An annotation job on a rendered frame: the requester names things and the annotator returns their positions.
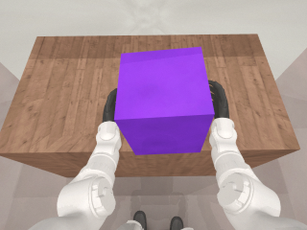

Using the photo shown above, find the robot left hand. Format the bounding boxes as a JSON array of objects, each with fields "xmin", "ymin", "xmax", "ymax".
[{"xmin": 102, "ymin": 88, "xmax": 117, "ymax": 123}]

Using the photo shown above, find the left robot forearm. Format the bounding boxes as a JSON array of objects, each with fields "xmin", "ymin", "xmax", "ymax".
[{"xmin": 57, "ymin": 121, "xmax": 122, "ymax": 216}]

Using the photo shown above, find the robot left upper arm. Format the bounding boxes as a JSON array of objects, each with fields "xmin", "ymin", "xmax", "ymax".
[{"xmin": 28, "ymin": 175, "xmax": 116, "ymax": 230}]

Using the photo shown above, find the robot right upper arm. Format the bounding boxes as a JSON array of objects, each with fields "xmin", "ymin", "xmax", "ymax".
[{"xmin": 217, "ymin": 172, "xmax": 307, "ymax": 230}]

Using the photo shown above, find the carton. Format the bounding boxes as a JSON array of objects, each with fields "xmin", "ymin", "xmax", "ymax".
[{"xmin": 114, "ymin": 47, "xmax": 215, "ymax": 155}]

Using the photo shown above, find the right robot forearm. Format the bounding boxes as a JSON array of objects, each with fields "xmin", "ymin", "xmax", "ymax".
[{"xmin": 209, "ymin": 117, "xmax": 264, "ymax": 188}]

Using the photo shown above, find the robot right hand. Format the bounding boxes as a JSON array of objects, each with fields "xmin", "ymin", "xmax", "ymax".
[{"xmin": 208, "ymin": 80, "xmax": 229, "ymax": 119}]

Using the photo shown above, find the pedestal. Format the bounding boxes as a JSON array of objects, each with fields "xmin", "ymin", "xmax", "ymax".
[{"xmin": 0, "ymin": 34, "xmax": 301, "ymax": 178}]

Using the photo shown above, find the left robot shin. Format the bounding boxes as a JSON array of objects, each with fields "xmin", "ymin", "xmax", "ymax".
[{"xmin": 127, "ymin": 220, "xmax": 142, "ymax": 228}]

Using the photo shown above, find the left robot foot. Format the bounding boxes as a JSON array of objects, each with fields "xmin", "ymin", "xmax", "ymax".
[{"xmin": 133, "ymin": 211, "xmax": 147, "ymax": 230}]

